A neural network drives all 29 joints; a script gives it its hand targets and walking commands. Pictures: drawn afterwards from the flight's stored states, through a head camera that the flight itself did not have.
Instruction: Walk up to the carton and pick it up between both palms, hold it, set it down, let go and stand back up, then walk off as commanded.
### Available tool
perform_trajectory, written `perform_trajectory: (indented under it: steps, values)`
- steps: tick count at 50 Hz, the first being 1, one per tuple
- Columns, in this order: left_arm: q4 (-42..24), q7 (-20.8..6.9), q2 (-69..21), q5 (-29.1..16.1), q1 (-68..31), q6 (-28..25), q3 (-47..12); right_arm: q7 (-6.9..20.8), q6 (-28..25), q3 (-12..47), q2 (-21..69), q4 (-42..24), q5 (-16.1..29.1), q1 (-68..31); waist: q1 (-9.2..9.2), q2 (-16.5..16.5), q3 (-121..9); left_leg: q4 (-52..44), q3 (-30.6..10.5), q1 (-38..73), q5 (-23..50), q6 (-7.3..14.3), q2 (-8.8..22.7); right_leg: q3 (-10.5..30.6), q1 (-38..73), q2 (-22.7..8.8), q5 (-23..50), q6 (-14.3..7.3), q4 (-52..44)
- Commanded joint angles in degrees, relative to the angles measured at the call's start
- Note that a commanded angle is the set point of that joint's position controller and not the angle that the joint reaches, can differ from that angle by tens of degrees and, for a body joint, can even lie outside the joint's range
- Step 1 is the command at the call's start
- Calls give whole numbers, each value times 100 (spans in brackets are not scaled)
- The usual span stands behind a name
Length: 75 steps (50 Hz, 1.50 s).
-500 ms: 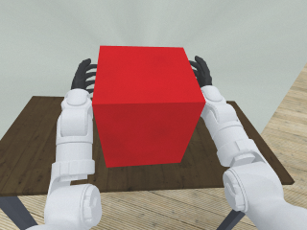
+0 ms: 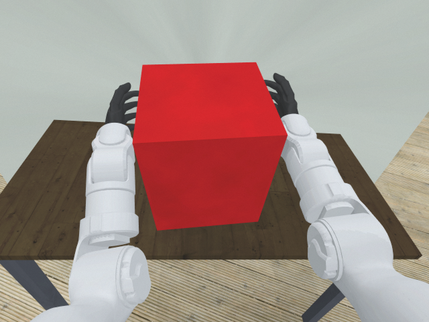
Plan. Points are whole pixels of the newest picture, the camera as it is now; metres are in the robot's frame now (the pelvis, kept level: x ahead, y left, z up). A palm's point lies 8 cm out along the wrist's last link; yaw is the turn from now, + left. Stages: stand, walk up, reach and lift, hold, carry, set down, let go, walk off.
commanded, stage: set down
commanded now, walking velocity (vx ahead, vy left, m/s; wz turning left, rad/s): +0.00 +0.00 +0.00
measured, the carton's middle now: (204, 149) +0.39 +0.04 +0.15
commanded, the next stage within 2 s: none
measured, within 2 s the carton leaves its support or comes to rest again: rests again in 1.54 s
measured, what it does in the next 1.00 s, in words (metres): stands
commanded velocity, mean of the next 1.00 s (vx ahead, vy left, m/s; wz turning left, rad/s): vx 0.00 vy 0.00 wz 0.00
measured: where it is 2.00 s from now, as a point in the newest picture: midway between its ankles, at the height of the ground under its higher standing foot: outside the picture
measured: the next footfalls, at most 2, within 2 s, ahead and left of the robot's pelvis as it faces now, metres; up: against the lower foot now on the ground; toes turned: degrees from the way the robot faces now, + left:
none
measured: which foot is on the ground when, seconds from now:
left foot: down 0.00-1.00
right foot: down 0.00-1.00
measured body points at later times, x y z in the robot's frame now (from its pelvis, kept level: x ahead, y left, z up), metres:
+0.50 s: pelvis +0.01 +0.00 +0.00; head -0.03 +0.01 +0.45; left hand +0.40 +0.18 +0.18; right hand +0.43 -0.13 +0.19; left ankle +0.04 +0.14 -0.75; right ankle -0.03 -0.10 -0.75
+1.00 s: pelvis +0.01 -0.01 +0.00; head +0.00 +0.01 +0.45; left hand +0.40 +0.18 +0.13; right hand +0.45 -0.12 +0.15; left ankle +0.04 +0.14 -0.75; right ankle -0.03 -0.10 -0.75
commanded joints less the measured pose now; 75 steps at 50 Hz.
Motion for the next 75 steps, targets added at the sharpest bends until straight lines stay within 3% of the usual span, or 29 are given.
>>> perform_trajectory:
  steps: [1,2,5,9,16,19,22,23,28,36,40,46,53,57,64,68,75]
  values:
    - [-1354,-474,-3122,-916,-3925,-478,-2718,648,-578,1205,2644,-1522,276,-3758,-293,1077,-3142,569,496,2286,2737,-196,-181,-576,-445,167,1963,390,-189]
    - [-1676,-426,-3206,-1015,-4024,-517,-2941,649,-603,1244,2624,-1544,295,-3624,-391,1177,-3351,652,450,2449,2959,-253,-161,-608,-512,189,1957,358,-191]
    - [-2016,-339,-3311,-1147,-3911,-536,-3302,647,-672,1458,2680,-1829,412,-3530,-426,1264,-3459,756,399,2461,3206,-317,-174,-585,-491,167,2160,353,-185]
    - [-1769,-358,-3221,-1047,-3558,-434,-3216,660,-599,1435,2561,-1858,416,-3451,-390,1065,-2922,579,430,2064,2650,-223,-188,-516,-354,117,2103,404,-201]
    - [-1147,-403,-3070,-751,-3240,-381,-2457,720,-557,1733,2807,-2094,468,-3900,206,436,-2648,309,555,1345,1892,64,-257,-341,-104,69,2272,531,-88]
    - [-839,-407,-2968,-636,-3223,-415,-2076,749,-522,1659,2903,-1847,350,-3915,346,188,-2509,199,588,1205,1598,153,-250,-333,-140,43,2268,579,-77]
    - [-625,-404,-2903,-571,-3353,-490,-1835,804,-528,1409,2861,-1470,171,-3813,318,90,-2366,113,620,1152,1280,202,-220,-345,-292,37,2026,567,-109]
    - [-546,-403,-2863,-527,-3318,-511,-1734,826,-557,1358,2849,-1415,118,-3797,384,99,-2395,93,648,1121,1241,210,-224,-340,-283,24,2083,568,-97]
    - [-306,-346,-2888,-414,-3471,-709,-1608,930,-714,869,2787,-876,-231,-3684,300,292,-2457,136,678,1166,1266,155,-201,-368,-498,12,1889,512,-116]
    - [-552,-111,-3160,-537,-3781,-1161,-2132,1094,-1091,446,2640,-566,-644,-3478,67,896,-3393,526,656,1584,2311,-94,-120,-516,-991,82,1876,361,-88]
    - [-509,-51,-3170,-556,-3780,-1283,-2131,1152,-1142,316,2630,-310,-793,-3396,89,822,-3266,492,682,1529,2246,-72,-111,-540,-1034,62,1804,376,-96]
    - [-208,43,-3191,-480,-3740,-1406,-1843,1269,-1216,335,2715,-317,-886,-3601,414,612,-3468,434,717,1254,2137,17,-114,-485,-965,41,1825,380,-68]
    - [161,97,-3126,-327,-3445,-1554,-1425,1337,-1271,470,2869,-215,-960,-3583,728,288,-3417,375,786,977,2165,100,-103,-437,-722,21,2448,434,40]
    - [230,41,-3150,-317,-3387,-1623,-1314,1321,-1298,438,2958,-101,-1065,-3450,711,90,-3357,293,785,810,2047,146,-102,-419,-555,-39,2839,489,99]
    - [27,58,-3296,-326,-3385,-1923,-1579,1294,-1503,393,3155,-52,-1273,-3119,503,329,-3814,437,754,860,2429,36,-96,-426,-490,-63,3439,454,225]
    - [-41,66,-3273,-309,-3419,-2009,-1667,1303,-1560,249,3100,118,-1367,-2930,418,460,-3771,474,751,942,2511,-4,-68,-453,-638,-54,3186,426,182]
    - [-41,195,-3441,-293,-3311,-2206,-1791,1390,-1758,190,3016,110,-1423,-2955,560,601,-3934,622,733,1166,2967,-86,26,-549,-1070,68,2483,282,52]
